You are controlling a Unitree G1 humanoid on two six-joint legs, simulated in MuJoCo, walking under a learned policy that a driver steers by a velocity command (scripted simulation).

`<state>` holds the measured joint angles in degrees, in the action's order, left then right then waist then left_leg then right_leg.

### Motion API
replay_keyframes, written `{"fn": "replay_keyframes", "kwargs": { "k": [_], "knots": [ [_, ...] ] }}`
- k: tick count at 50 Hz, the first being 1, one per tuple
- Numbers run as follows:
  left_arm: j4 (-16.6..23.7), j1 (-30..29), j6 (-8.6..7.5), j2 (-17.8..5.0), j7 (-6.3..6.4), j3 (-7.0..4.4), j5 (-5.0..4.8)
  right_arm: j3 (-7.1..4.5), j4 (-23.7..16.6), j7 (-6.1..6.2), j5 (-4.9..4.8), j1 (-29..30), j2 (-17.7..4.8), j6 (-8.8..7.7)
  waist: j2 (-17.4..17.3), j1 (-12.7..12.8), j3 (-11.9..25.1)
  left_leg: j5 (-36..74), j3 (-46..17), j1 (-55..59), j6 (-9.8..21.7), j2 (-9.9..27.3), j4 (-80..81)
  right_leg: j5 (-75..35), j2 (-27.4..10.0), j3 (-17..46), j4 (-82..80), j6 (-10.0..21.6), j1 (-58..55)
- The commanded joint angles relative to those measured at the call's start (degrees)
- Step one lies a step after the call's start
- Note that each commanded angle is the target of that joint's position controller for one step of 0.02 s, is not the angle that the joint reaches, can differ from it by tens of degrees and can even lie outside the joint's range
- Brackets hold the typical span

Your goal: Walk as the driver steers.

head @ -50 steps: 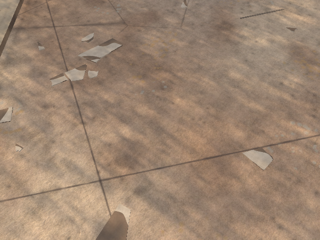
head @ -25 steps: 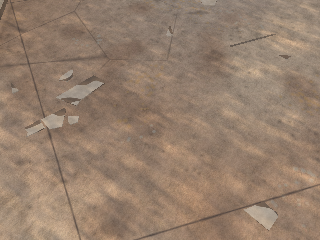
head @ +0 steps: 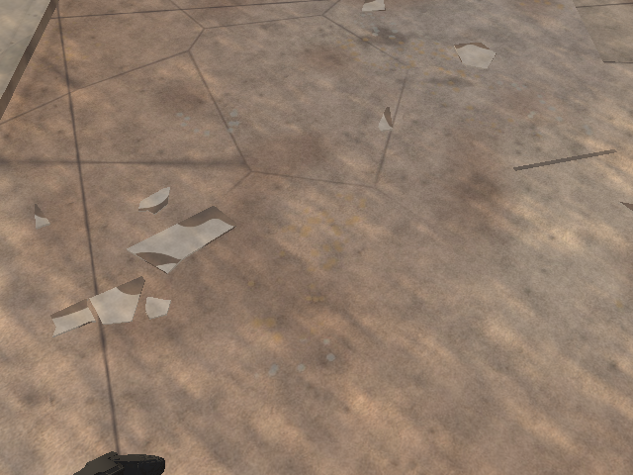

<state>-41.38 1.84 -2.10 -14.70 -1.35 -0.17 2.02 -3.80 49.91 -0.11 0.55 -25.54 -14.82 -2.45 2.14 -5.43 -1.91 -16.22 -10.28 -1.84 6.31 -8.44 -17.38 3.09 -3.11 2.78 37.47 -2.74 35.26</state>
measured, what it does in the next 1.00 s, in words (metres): walks ahead: right foot, then left foot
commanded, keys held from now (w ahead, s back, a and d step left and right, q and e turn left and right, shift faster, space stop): w+q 0.20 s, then w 0.12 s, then no key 0.18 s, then e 0.50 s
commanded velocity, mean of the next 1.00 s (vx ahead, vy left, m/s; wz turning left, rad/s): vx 0.27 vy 0.00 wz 0.07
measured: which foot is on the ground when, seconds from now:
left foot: down 0.00-0.10, up 0.12-0.54, down 0.56-1.00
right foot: up 0.00-0.08, down 0.10-0.56, up 0.58-0.98, down 1.00-1.00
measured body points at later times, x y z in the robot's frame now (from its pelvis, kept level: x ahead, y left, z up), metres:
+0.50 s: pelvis +0.25 -0.01 +0.00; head +0.29 -0.01 +0.45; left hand +0.17 +0.24 -0.13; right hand +0.49 -0.19 -0.11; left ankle +0.35 +0.12 -0.71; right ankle +0.19 -0.13 -0.74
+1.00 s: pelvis +0.30 +0.00 -0.02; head +0.31 -0.02 +0.43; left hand +0.39 +0.27 -0.13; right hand +0.41 -0.27 -0.15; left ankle +0.36 +0.11 -0.74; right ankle +0.30 -0.09 -0.75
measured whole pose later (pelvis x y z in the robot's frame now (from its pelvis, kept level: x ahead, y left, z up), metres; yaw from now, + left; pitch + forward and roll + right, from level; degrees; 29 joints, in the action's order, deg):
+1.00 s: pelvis +0.30 +0.00 -0.02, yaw +0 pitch +0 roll +2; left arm -46.5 13.9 3.2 -14.0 -1.0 -3.2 1.5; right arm -3.0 48.0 1.9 1.5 -10.6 -15.1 1.4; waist -0.8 0.6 -1.5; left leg -13.1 13.6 -20.2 1.6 4.4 -33.3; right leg 18.2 -0.6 -2.7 35.2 3.3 16.4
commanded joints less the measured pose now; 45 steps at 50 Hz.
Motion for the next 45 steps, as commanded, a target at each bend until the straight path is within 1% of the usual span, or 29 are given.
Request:
{"fn": "replay_keyframes", "kwargs": {
  "k": [1,2,3,4,5,6,7,8,9,10,12,15,16,18,21,24,26,27,28,29,30,31,32,33,34,36,38,41,45],
  "knots": [
    [5.93,-5.28,-1.72,-5.38,0.20,-1.08,-0.44,-2.49,-2.92,0.87,0.51,-1.66,-10.17,-0.34,-6.88,1.39,0.36,30.38,-12.39,0.72,4.66,15.21,-2.23,2.16,2.90,-0.83,-5.15,1.34,-3.78],
    [5.13,-2.03,-1.99,-6.27,0.44,-1.39,-0.57,-2.65,-3.60,0.94,0.57,0.49,-10.73,-0.36,-7.28,3.29,1.04,32.12,-12.70,-1.31,3.52,15.00,-4.16,4.30,3.77,-0.84,-7.36,2.20,-9.70],
    [3.49,3.35,-2.33,-7.54,0.94,-1.96,-0.64,-2.75,-4.15,0.74,0.52,2.17,-11.26,-0.57,-6.99,5.73,3.28,35.92,-12.71,-3.30,2.35,13.74,-8.67,6.09,5.24,-1.38,-9.21,3.23,-17.92],
    [1.77,10.44,-3.08,-9.38,1.67,-2.73,-0.26,-2.58,-4.29,0.19,-0.08,3.11,-10.87,-1.02,-3.95,9.56,7.21,35.13,-10.08,-6.64,0.89,10.34,-18.32,4.65,3.19,0.12,-12.80,4.97,-28.95],
    [1.38,19.56,-3.45,-13.67,2.81,-3.82,1.02,-1.48,-5.99,-0.28,-0.87,2.80,-7.03,-1.62,2.42,12.69,15.83,21.43,-5.23,-13.14,-0.48,7.12,-33.34,16.45,-9.73,12.42,-14.39,7.96,-42.19],
    [1.66,19.27,-2.42,-18.17,3.10,-4.95,1.55,-0.58,-7.52,-0.15,-2.26,-4.22,-2.70,-1.32,15.06,8.52,20.78,-16.42,2.12,-30.04,-2.22,-1.45,-46.98,19.89,-23.43,37.45,-19.95,14.69,-53.48],
    [1.64,16.57,-1.59,-13.77,2.78,-4.74,0.60,-1.03,-5.72,0.49,-0.01,-3.32,-7.83,-0.29,7.16,7.40,15.13,-13.90,3.20,-35.92,-1.74,4.35,-52.71,27.14,-22.28,40.58,-20.83,15.35,-47.46],
    [2.33,13.40,-1.56,-8.52,2.52,-3.50,0.10,-1.32,-5.59,0.01,0.67,1.16,-8.55,0.04,0.76,7.35,7.64,-8.05,3.46,-35.56,-1.93,6.51,-52.62,25.30,-19.02,31.06,-22.06,13.88,-39.58],
    [2.02,11.37,-1.71,-6.16,2.23,-2.86,0.15,-1.16,-6.08,-0.57,0.71,3.69,-7.48,0.18,-0.54,6.58,3.77,-4.61,4.22,-34.29,-2.45,8.18,-50.60,17.32,-15.91,22.75,-23.49,12.58,-34.15],
    [1.43,11.61,-2.04,-5.51,2.26,-2.63,0.12,-1.16,-6.29,-1.14,1.22,4.83,-6.90,0.65,1.90,6.13,2.16,-3.37,4.83,-33.15,-2.90,9.53,-49.05,10.92,-13.57,16.60,-24.44,11.36,-31.25],
    [-0.37,13.65,-3.15,-5.34,1.87,-2.59,-0.37,-0.83,-6.40,-2.09,1.78,4.65,-5.60,1.66,4.54,5.24,1.85,-2.05,5.38,-30.94,-3.52,9.69,-47.82,1.55,-10.88,10.33,-25.48,10.91,-28.40],
    [-2.29,16.07,-4.54,-6.01,1.11,-2.97,-0.91,-0.32,-7.58,-2.70,1.83,7.73,-4.33,1.93,3.76,4.87,1.90,1.15,4.65,-33.66,-4.08,9.33,-45.25,-5.22,-10.99,6.08,-27.22,12.52,-29.15],
    [-2.91,16.72,-4.64,-6.10,0.99,-3.04,-0.95,-0.14,-8.15,-2.81,1.93,9.61,-4.14,1.87,3.52,5.07,1.24,2.81,4.58,-35.16,-4.39,9.47,-43.37,-5.80,-10.94,4.78,-28.03,12.84,-29.46],
    [-3.91,16.88,-4.50,-5.81,0.87,-2.90,-0.99,0.42,-9.20,-2.77,1.89,13.38,-3.43,1.66,3.01,5.08,-0.62,5.69,6.18,-35.10,-5.30,9.09,-36.60,-17.85,-9.70,0.11,-27.28,12.64,-28.81],
    [-5.54,17.77,-4.03,-6.05,0.69,-2.76,-1.39,2.03,-10.06,-2.88,1.56,18.30,-1.01,0.94,4.17,6.05,0.42,11.77,11.74,-26.24,-5.59,8.16,-23.50,-30.52,-6.76,-6.54,-24.55,10.89,-26.47],
    [-7.87,20.75,-3.24,-7.25,0.90,-2.99,-1.59,2.36,-9.72,-2.35,1.47,19.38,-1.79,0.42,5.35,6.73,2.06,12.51,12.95,-21.48,-4.16,7.28,-17.35,-33.67,-7.86,-5.58,-20.13,9.93,-30.27],
    [-8.93,20.97,-2.60,-7.59,1.29,-3.04,-2.03,2.14,-7.89,-1.58,2.05,15.61,-2.89,-0.21,4.49,4.86,3.22,13.75,12.44,-15.60,-2.21,6.58,-10.88,-33.82,-7.63,-4.00,-14.00,8.82,-31.84],
    [-9.54,21.63,-2.31,-7.15,1.35,-2.84,-2.43,1.90,-5.95,-1.05,2.79,11.06,-3.80,-0.98,1.69,2.71,5.19,20.42,12.24,-8.40,-1.24,6.75,-5.29,-30.48,-5.52,-4.57,-7.38,7.58,-30.55],
    [-8.54,23.23,-2.51,-5.46,1.46,-2.24,-2.56,1.30,-4.72,-0.43,3.73,6.20,-7.16,-1.74,-2.94,1.80,10.27,41.82,5.57,3.52,0.07,15.72,-8.03,-14.55,-3.21,-5.35,0.86,5.87,-23.66],
    [-8.05,30.37,-2.05,0.75,1.64,-0.60,-3.90,0.56,-4.83,0.24,3.41,3.31,-10.19,-1.38,-15.02,3.43,20.34,69.92,-9.46,18.55,9.18,33.57,-13.29,27.76,3.02,-6.53,16.78,4.35,-12.70],
    [-10.22,29.88,-0.18,-3.26,2.62,-1.72,-4.00,0.59,-4.88,0.46,-0.33,3.39,-8.37,-0.73,-11.42,1.66,24.29,70.41,-10.10,14.94,12.62,33.71,-12.57,36.14,4.86,-0.39,22.83,4.56,-13.15],
    [-9.55,26.43,0.64,-4.92,2.73,-2.46,-3.13,1.01,-5.16,0.72,-0.83,6.90,-6.92,-0.32,-9.04,2.83,17.62,61.88,-5.93,9.09,11.37,30.91,-9.05,34.90,3.74,0.81,25.40,4.49,-10.65],
    [-8.85,22.86,1.00,-4.95,2.70,-2.77,-2.09,1.52,-5.70,1.21,-0.40,10.96,-5.32,-0.02,-7.99,3.99,11.20,53.82,-3.33,3.47,9.33,28.50,-5.91,31.57,2.89,-0.12,25.56,4.33,-8.27],
    [-8.89,21.36,1.50,-4.60,2.60,-3.03,-1.44,1.94,-5.86,1.79,-0.25,13.38,-4.07,0.11,-7.69,5.31,7.04,49.84,-0.13,-1.82,7.59,26.53,-3.19,27.87,1.76,-0.09,24.48,3.71,-8.81],
    [-9.29,22.24,2.26,-3.98,2.34,-3.17,-0.88,1.96,-5.92,2.28,-0.31,14.96,-3.76,0.31,-8.30,6.87,5.75,46.29,3.03,-6.47,6.50,24.99,-1.36,25.25,1.34,-0.79,23.84,2.93,-11.50],
    [-9.74,23.52,3.37,-2.63,1.99,-3.40,-0.78,1.67,-6.00,2.46,0.20,15.57,-4.01,0.32,-7.26,7.84,6.89,42.43,6.52,-10.18,6.72,24.09,-0.24,23.03,2.26,-2.39,25.25,1.96,-14.62],
    [-8.94,22.44,4.28,-1.97,1.90,-3.69,-0.89,1.32,-5.89,2.52,0.53,16.50,-4.23,0.47,-7.74,8.39,6.58,33.15,8.60,-12.59,7.06,23.95,0.87,22.28,2.02,-3.08,23.27,1.63,-14.32],
    [-6.78,18.08,5.51,-1.54,1.47,-3.63,-0.54,0.87,-5.45,2.61,1.06,16.60,-4.44,1.26,-10.29,7.21,4.68,14.51,9.98,-15.19,6.47,23.65,2.79,19.82,1.09,-4.28,16.15,2.33,-14.12],
    [-4.03,14.86,6.00,-2.44,0.53,-3.74,-0.66,-0.16,-5.03,2.30,1.26,15.70,-6.56,2.48,-9.96,5.91,5.22,6.50,9.40,-14.76,6.47,26.21,1.72,20.67,1.42,-6.17,9.15,3.74,-16.61]
  ]
}}
Velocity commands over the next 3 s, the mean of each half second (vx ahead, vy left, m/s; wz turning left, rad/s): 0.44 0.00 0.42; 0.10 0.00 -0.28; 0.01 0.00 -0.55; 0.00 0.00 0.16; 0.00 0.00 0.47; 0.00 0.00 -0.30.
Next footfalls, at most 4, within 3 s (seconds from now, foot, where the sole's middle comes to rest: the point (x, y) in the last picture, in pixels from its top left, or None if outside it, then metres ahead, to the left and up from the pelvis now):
0.10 right None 0.23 -0.12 -0.78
0.56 left None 0.40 0.12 -0.78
1.00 right None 0.34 -0.09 -0.78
1.50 left None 0.36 0.09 -0.78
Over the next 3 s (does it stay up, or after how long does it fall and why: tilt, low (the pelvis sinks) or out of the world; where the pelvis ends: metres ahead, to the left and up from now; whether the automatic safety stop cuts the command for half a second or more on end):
stays up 0.26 0.03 0.00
